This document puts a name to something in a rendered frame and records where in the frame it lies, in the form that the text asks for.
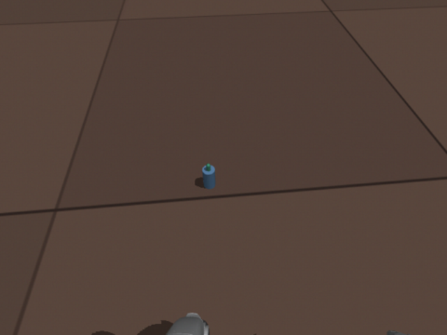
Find bottle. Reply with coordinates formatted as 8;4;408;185
203;163;216;189

